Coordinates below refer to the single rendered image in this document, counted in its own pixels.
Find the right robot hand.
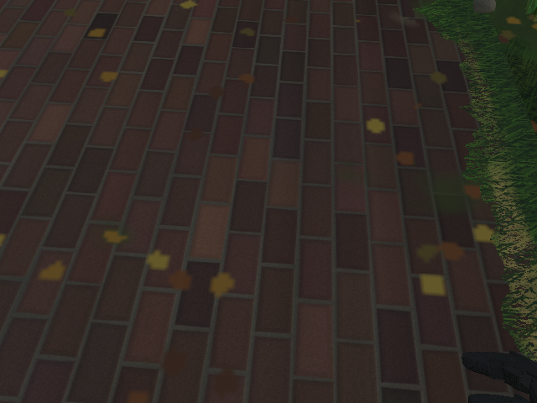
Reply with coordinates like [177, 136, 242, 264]
[461, 350, 537, 403]

